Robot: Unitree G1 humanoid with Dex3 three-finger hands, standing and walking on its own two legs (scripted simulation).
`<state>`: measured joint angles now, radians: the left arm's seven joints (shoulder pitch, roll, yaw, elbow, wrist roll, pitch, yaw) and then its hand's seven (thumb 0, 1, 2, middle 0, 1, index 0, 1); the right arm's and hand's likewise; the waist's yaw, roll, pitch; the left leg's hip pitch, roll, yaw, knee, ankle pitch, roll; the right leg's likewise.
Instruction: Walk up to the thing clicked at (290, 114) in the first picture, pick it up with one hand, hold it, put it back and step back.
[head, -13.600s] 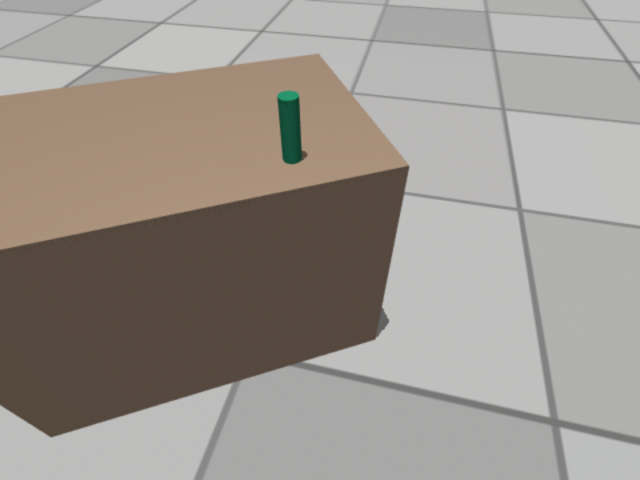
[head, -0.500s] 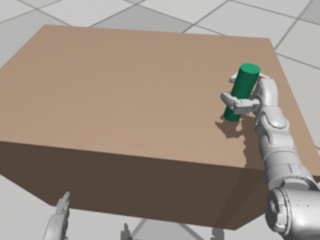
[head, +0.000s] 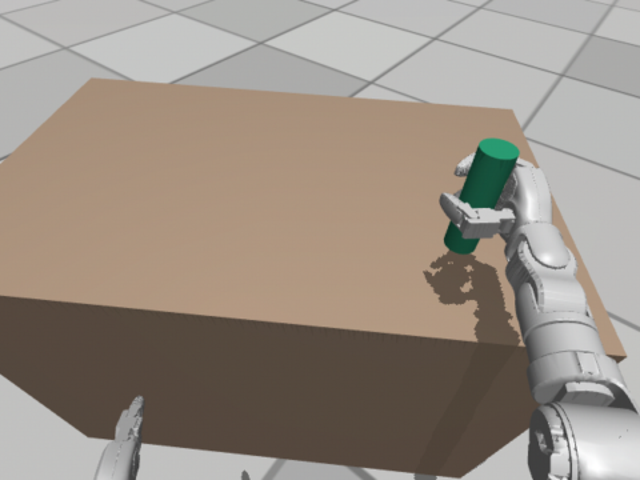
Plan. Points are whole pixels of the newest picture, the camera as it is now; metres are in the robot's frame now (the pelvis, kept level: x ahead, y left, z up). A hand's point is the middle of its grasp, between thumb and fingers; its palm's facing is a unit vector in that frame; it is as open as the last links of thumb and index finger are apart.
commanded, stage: lift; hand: right
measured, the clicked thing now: (477, 201) +0.44 -0.13 +0.16
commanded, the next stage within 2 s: hold in 1.12 s
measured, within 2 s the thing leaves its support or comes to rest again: neither
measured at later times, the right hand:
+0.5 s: hand (544, 201) +0.37 -0.17 +0.22, palm faces -0.02 +1.00 -0.05, open 6.5 cm
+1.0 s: hand (584, 198) +0.34 -0.18 +0.25, palm faces -0.02 +1.00 -0.06, open 6.5 cm
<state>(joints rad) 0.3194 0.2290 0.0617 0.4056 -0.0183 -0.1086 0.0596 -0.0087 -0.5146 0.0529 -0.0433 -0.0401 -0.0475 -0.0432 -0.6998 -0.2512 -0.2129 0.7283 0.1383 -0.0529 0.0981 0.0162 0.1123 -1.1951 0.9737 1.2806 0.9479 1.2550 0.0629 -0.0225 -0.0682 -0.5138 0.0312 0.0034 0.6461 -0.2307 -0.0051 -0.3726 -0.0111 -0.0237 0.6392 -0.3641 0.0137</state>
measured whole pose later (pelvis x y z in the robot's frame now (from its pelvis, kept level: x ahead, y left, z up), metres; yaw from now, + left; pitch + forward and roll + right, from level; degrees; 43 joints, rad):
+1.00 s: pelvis +0.00 -0.01 +0.01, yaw -2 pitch -2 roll +0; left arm 0.23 0.26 0.09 0.64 -0.05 -0.18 0.06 -0.01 -0.54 0.06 -0.04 -0.03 -0.04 -0.04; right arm -0.46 -0.34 -0.27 0.06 0.25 0.49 0.22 0.02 0.04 -1.21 0.97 1.27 0.95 1.26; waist -0.01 -0.08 -0.06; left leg -0.31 0.04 0.04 0.54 -0.20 -0.01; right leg -0.19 0.00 0.01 0.55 -0.33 0.01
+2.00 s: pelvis +0.00 +0.00 +0.01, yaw -2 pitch -3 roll +0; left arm 0.22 0.25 0.10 0.69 -0.05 -0.24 0.05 -0.01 -0.55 0.07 -0.05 -0.04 -0.05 -0.05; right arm -0.30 -0.33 -0.30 -0.18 0.29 0.59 0.27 0.02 -0.07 -1.22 1.00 1.24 0.98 1.22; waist -0.02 -0.09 -0.06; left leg -0.29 0.05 0.05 0.55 -0.21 -0.01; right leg -0.18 0.00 0.02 0.56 -0.33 0.01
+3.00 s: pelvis -0.01 +0.00 +0.01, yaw -2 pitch -3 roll +0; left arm 0.22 0.25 0.08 0.68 -0.04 -0.25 0.05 -0.01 -0.56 0.07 -0.05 -0.03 -0.04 -0.05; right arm -0.34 -0.31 -0.27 -0.18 0.28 0.60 0.22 0.02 -0.07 -1.22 1.00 1.24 0.98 1.22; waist -0.02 -0.09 -0.06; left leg -0.30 0.05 0.05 0.55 -0.20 -0.01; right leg -0.19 0.00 0.02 0.56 -0.33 0.01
